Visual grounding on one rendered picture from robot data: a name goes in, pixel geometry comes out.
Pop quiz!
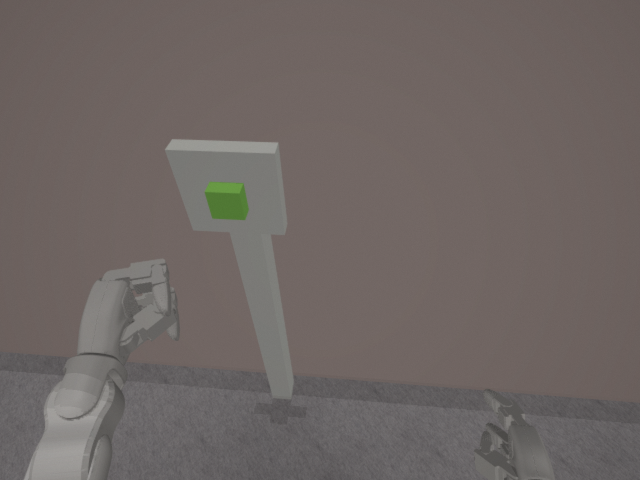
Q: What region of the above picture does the robot left forearm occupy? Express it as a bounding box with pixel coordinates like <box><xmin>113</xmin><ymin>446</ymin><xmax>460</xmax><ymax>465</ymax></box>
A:
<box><xmin>24</xmin><ymin>353</ymin><xmax>128</xmax><ymax>480</ymax></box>

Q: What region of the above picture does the panel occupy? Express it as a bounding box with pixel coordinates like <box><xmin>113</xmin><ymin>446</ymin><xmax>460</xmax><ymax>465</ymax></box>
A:
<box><xmin>165</xmin><ymin>139</ymin><xmax>294</xmax><ymax>400</ymax></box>

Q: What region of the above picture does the robot left hand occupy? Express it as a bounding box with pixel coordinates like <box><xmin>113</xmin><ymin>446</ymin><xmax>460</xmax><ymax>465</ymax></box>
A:
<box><xmin>77</xmin><ymin>259</ymin><xmax>180</xmax><ymax>366</ymax></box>

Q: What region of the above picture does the robot right hand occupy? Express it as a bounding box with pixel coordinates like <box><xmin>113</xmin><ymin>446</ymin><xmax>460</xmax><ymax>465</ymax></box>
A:
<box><xmin>474</xmin><ymin>389</ymin><xmax>555</xmax><ymax>480</ymax></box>

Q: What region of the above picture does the button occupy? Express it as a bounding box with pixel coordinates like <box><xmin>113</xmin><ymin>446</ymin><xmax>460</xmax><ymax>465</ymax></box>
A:
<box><xmin>205</xmin><ymin>182</ymin><xmax>249</xmax><ymax>220</ymax></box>

